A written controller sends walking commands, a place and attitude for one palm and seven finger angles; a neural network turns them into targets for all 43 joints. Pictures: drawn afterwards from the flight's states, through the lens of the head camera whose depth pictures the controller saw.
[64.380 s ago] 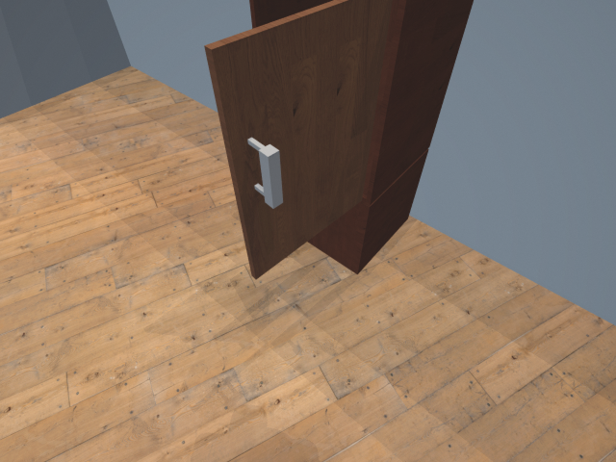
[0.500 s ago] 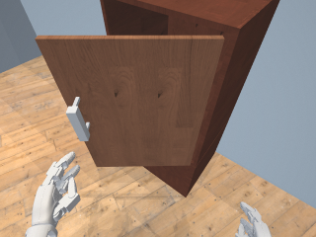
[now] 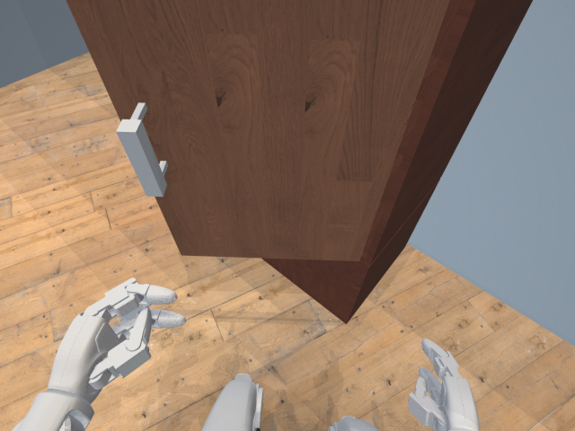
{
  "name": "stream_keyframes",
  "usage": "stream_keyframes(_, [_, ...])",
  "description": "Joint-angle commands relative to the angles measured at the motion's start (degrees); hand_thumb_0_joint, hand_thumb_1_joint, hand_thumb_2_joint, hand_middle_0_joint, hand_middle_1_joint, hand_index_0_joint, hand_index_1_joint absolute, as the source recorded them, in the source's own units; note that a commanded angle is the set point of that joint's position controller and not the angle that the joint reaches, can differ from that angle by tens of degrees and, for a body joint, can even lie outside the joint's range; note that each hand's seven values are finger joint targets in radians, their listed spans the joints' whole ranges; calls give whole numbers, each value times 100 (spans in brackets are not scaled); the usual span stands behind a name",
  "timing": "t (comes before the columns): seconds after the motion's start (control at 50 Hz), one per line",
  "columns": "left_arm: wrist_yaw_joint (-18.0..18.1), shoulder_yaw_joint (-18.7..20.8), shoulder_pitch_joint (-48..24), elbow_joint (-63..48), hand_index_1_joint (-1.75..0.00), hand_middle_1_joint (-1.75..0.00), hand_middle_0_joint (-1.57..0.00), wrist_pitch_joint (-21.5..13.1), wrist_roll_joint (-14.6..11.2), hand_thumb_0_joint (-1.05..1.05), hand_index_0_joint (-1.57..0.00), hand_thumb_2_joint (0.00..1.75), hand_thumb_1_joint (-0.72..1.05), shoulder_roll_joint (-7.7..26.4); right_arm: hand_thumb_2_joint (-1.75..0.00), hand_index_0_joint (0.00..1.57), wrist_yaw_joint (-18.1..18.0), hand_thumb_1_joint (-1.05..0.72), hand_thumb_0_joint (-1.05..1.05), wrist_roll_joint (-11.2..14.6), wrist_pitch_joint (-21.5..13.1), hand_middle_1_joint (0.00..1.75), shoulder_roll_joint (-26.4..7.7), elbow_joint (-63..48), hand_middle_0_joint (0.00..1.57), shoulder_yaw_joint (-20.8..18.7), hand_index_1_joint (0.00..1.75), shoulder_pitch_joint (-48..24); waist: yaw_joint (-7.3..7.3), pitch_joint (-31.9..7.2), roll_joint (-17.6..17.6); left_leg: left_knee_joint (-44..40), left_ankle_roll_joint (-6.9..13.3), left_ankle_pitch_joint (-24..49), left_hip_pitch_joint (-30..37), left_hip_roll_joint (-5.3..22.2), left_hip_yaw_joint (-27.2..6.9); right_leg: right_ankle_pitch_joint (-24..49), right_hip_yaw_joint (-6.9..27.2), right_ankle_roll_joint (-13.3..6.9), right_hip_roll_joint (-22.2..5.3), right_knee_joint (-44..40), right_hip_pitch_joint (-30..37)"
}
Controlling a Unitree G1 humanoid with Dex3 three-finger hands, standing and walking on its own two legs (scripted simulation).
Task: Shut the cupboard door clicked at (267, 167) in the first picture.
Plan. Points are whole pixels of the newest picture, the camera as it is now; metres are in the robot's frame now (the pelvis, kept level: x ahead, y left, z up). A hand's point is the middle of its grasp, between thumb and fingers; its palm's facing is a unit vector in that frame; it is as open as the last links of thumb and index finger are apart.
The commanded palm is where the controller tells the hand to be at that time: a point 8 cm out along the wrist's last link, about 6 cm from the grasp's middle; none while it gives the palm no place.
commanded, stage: raise the hand and make a fist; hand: left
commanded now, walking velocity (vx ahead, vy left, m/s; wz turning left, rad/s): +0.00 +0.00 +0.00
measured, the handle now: (148, 150) +0.48 +0.25 +0.11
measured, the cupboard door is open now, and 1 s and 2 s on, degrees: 39 39 39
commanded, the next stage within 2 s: bring the fist close to the handle in 1.18 s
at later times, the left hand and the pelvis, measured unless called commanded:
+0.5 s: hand (87, 343) +0.19 +0.23 +0.10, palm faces +0.11 -0.99 -0.06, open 3.1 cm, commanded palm +0.17 +0.27 +0.10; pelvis -0.02 +0.03 +0.02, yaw +1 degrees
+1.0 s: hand (121, 321) +0.22 +0.20 +0.11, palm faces +0.02 -1.00 -0.03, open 3.1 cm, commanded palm +0.20 +0.26 +0.11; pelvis +0.00 +0.01 +0.04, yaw +1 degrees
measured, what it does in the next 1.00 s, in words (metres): stands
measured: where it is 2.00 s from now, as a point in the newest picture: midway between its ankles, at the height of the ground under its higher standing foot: outside the picture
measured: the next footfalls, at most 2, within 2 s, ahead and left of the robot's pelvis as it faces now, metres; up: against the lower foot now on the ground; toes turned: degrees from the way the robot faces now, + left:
none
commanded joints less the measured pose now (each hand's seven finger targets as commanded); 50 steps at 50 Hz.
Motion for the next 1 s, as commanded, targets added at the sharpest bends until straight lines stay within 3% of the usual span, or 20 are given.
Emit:
stream_keyframes(0.0, [949, 1079, 689, -1364, -104, -104, -88, -449, -109, 0, -88, 90, 90, 757, -90, 20, -51, -90, 0, -73, -239, 30, -822, -1063, 20, -358, 30, -538, 317, -982, -202, -1185, 268, 851, 1812, -151, 62, 1805, 144, 147, -94, -1589, 186])
stream_keyframes(0.06, [1068, 288, 144, -1260, -110, -110, -93, -1245, 48, 0, -93, 90, 90, 351, -90, 20, -5, -90, 0, -148, -408, 30, -968, -939, 20, -312, 30, -353, -116, -403, -248, -1195, 254, 102, 1635, -97, -100, 743, 38, 71, -41, -1546, -643])
stream_keyframes(0.12, [825, -148, -129, -1082, -116, -116, -99, -1712, 91, 0, -99, 90, 90, 332, -90, 20, -22, -90, 0, -151, -586, 30, -1151, -885, 20, -289, 30, -203, -298, -339, -285, -1156, 266, -664, 1369, -114, -153, -110, 232, 21, -82, -1616, -894])
stream_keyframes(0.18, [626, -134, -99, -1292, -122, -122, -104, -1676, 101, 0, -104, 90, 90, 591, -90, 20, -57, -90, 0, -87, -740, 30, -1242, -976, 20, -283, 30, -156, -149, -767, 137, -1426, 265, -1030, 1634, -125, -191, -303, 301, -25, -115, -1675, -702])
stream_keyframes(0.22, [749, 44, -37, -1639, -126, -126, -108, -1469, 179, 0, -108, 90, 90, 846, -90, 20, -48, -90, 0, -61, -757, 30, -1260, -1026, 20, -272, 30, -162, -40, -1060, 495, -1768, 256, -1195, 2056, -109, -300, -13, 139, -46, -100, -1621, -516])
stream_keyframes(0.3, [1275, 487, 207, -1916, -134, -134, -115, -1061, 270, 0, -115, 90, 90, 1017, -90, 20, -30, -90, 0, -83, -600, 30, -1185, -1037, 20, -245, 30, -211, 109, -1010, 517, -2216, 227, -1217, 2398, -61, -470, 368, -146, -70, 2, -1612, -215])
stream_keyframes(0.36, [1527, 202, 130, -1863, -140, -140, -121, -887, 296, 0, -121, 90, 90, 636, -90, 20, 31, -90, 0, -98, -486, 30, -1138, -1098, 20, -173, 30, -240, -15, -541, 589, -2353, 188, -1328, 2413, -52, -488, 447, -244, -58, 6, -1688, -222])
stream_keyframes(0.42, [1496, -110, 57, -1369, -146, -146, -126, -720, 356, 0, -126, 90, 90, 378, -90, 20, 68, -90, 0, -105, -424, 30, -1181, -1104, 20, -137, 30, -174, -191, -85, 232, -2373, 207, -1408, 2238, -61, -478, 398, -244, -29, 7, -1884, -216])
stream_keyframes(0.44, [1421, -137, -47, -1279, -148, -148, -128, -701, 342, 0, -128, 90, 90, 394, -90, 20, 69, -90, 0, -109, -420, 30, -1228, -1104, 20, -129, 30, -125, -237, -107, 52, -2335, 220, -1351, 2226, -64, -463, 383, -223, -14, 6, -1937, -201])
stream_keyframes(0.48, [1230, -283, -238, -1212, -150, -150, -130, -662, 367, 0, -130, 90, 90, 409, -90, 20, 63, -90, 0, -109, -436, 30, -1276, -1139, 20, -97, 30, -61, -276, -133, 27, -2285, 241, -1264, 2245, -77, -430, 385, -176, -5, -10, -2008, -151])
stream_keyframes(0.56, [967, -133, -730, -1404, -150, -150, -130, -739, 318, 0, -130, 90, 90, 686, -90, 20, 22, -90, 0, -107, -519, 30, -1278, -1162, 20, -57, 30, -50, -218, -382, 156, -2275, 250, -1107, 2450, -105, -402, 450, -105, -29, -21, -2073, 16])
stream_keyframes(0.6, [1012, 208, -945, -1618, -150, -150, -130, -834, 314, 0, -130, 90, 90, 1028, -90, 20, 6, -90, 0, -119, -540, 30, -1282, -1119, 20, -33, 30, -45, -126, -542, 389, -2293, 238, -1057, 2569, -111, -414, 516, -74, -64, -9, -2048, 125])
stream_keyframes(0.66, [1079, 225, -897, -1785, -150, -150, -130, -909, 245, 0, -130, 90, 90, 881, -90, 20, 41, -90, 0, -131, -576, 30, -1192, -1114, 20, 0, 30, -99, -71, -723, 627, -2336, 217, -698, 2875, -107, -414, 801, -123, -92, -15, -2039, 240])
stream_keyframes(0.7, [1103, 354, -775, -1576, -150, -150, -130, -830, 224, 0, -130, 90, 90, 934, -90, 20, 52, -90, 0, -134, -553, 30, -1210, -1067, 20, -1, 30, -92, -31, -686, 538, -2346, 220, -603, 2826, -111, -407, 878, -128, -89, 10, -2079, 317])
stream_keyframes(0.72, [1065, 152, -707, -1501, -150, -150, -130, -774, 203, 0, -130, 90, 90, 720, -90, 20, 57, -90, 0, -113, -550, 30, -1182, -1077, 20, -4, 30, -112, -98, -551, 484, -2333, 229, -499, 2833, -113, -352, 937, -129, -70, -11, -2156, 306])
stream_keyframes(0.84, [802, -28, -576, -865, -150, -150, -130, -353, 139, 0, -130, 90, 90, 573, -90, 20, 52, -90, 0, -44, -527, 30, -1238, -1055, 20, -58, 30, -49, -92, -256, -7, -2270, 260, -135, 2628, -168, -153, 1003, -18, -4, -58, -2445, 502])
stream_keyframes(0.9, [821, 242, -747, -994, -150, -150, -130, -475, 135, 0, -130, 90, 90, 861, -90, 20, 30, -90, 0, -73, -526, 30, -1268, -1047, 20, -89, 30, -50, -34, -406, -156, -2124, 283, 212, 2641, -185, -63, 1143, 45, -3, -55, -2426, 584])
stream_keyframes(0.92, [844, 165, -820, -1140, -150, -150, -130, -580, 129, 0, -130, 90, 90, 752, -90, 20, 40, -90, 0, -82, -543, 30, -1228, -1064, 20, -83, 30, -62, -50, -521, -14, -2084, 283, 330, 2723, -201, -30, 1224, 50, -9, -77, -2382, 584])
stream_keyframes(0.98, [959, 349, -1014, -1297, -150, -150, -130, -937, 105, 0, -130, 90, 90, 852, -90, 20, 69, -90, 0, -111, -567, 30, -1194, -1020, 20, -88, 30, -88, -23, -667, 74, -1964, 263, 477, 2753, -190, -5, 1334, 78, -21, -72, -2241, 500])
